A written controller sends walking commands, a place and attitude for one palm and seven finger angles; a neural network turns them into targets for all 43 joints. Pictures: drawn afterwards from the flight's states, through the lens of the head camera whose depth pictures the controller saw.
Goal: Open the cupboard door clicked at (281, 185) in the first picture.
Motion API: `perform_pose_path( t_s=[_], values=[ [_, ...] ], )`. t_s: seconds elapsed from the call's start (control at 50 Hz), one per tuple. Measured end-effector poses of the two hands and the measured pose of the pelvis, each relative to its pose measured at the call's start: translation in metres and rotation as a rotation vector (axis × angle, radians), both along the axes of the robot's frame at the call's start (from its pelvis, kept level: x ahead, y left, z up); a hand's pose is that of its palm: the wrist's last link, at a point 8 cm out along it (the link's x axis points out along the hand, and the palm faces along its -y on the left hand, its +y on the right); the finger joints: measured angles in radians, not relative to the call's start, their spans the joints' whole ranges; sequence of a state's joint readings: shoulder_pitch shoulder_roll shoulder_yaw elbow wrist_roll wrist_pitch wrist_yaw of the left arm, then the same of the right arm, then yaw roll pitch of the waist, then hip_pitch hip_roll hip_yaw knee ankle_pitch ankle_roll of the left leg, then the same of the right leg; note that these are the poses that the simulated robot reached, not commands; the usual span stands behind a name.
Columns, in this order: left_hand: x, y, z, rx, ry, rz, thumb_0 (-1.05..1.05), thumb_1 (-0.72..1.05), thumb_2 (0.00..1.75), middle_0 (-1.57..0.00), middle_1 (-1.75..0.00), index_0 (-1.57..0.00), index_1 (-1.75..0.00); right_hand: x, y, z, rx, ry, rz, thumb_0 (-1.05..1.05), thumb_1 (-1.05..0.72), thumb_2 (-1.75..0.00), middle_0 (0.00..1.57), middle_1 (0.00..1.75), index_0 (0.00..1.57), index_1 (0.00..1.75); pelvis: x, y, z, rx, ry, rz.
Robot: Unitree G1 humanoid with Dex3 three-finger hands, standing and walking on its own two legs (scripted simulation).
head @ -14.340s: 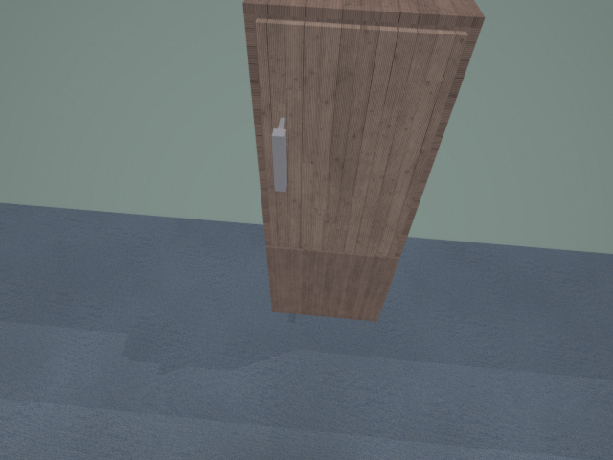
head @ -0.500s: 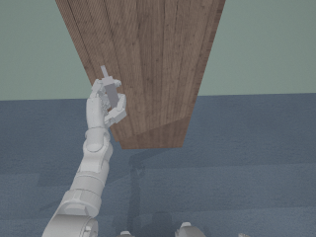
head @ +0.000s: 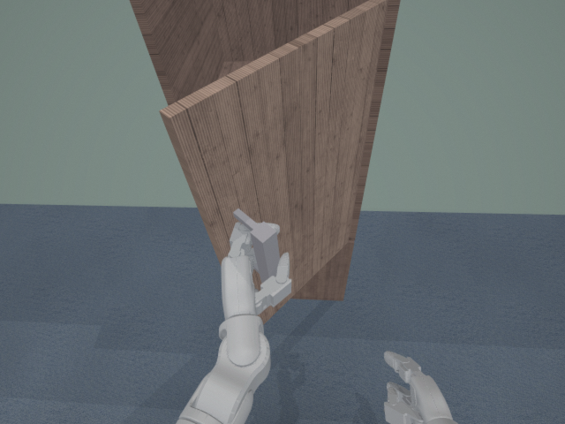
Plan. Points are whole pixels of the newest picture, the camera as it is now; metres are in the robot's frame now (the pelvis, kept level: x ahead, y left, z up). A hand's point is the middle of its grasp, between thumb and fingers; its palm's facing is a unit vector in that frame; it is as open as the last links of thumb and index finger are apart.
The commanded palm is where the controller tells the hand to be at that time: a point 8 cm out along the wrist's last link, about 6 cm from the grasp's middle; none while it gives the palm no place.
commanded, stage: open thumb and fingers to let go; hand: left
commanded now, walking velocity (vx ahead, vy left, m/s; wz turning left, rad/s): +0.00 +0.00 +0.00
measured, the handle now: (257, 250) +0.36 +0.04 +0.04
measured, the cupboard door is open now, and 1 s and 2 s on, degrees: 49 45 49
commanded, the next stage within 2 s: slide the hand sideways off the handle in 0.92 s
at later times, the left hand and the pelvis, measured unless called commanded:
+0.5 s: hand (264, 280) +0.31 +0.03 +0.04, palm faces +0.28 -0.96 -0.06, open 10.4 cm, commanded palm +0.27 +0.06 +0.04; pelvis -0.03 -0.01 -0.01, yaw +1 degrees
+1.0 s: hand (266, 280) +0.31 +0.02 +0.05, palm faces +0.18 -0.98 -0.06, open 15.7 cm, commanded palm +0.27 +0.05 +0.04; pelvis -0.05 +0.05 -0.02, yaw -2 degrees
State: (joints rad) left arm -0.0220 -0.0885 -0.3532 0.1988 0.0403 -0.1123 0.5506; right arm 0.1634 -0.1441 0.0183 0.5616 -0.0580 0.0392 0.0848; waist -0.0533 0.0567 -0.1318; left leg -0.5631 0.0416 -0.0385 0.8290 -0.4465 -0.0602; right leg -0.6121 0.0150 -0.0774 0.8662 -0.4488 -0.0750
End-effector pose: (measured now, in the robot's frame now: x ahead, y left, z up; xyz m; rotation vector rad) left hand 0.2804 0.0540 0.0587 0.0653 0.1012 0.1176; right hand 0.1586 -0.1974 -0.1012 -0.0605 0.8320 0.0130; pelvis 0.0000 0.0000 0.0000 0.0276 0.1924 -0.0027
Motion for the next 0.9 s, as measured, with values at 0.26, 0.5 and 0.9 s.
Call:
perform_pose_path(
  t_s=[0.26,0.5,0.9],
  values=[
    [0.002,0.003,-0.005,0.005,-0.041,0.133,0.01,0.51,0.78,-0.30,-1.24,-0.32,-1.28,-0.011,-0.040,-0.017,-0.092,0.040,0.001,0.01,-0.91,-0.90,0.20,0.30,0.20,0.29,-0.014,-0.016,-0.006,0.019,0.012,0.009],
    [-0.006,0.018,-0.012,-0.003,-0.066,0.170,0.00,0.04,0.54,-0.33,-1.25,-0.34,-1.26,-0.043,-0.034,-0.030,-0.101,0.077,-0.015,0.01,-0.91,-0.90,0.20,0.30,0.20,0.29,-0.031,-0.008,-0.013,0.014,0.025,0.012],
    [-0.005,0.021,-0.009,-0.006,-0.084,0.085,-0.01,-0.49,0.30,-0.24,-0.72,-0.23,-0.72,-0.072,0.015,-0.024,-0.112,0.053,-0.037,0.01,-0.91,-0.90,0.20,0.30,0.20,0.29,-0.050,0.038,-0.018,-0.021,0.012,-0.023]
  ],
)
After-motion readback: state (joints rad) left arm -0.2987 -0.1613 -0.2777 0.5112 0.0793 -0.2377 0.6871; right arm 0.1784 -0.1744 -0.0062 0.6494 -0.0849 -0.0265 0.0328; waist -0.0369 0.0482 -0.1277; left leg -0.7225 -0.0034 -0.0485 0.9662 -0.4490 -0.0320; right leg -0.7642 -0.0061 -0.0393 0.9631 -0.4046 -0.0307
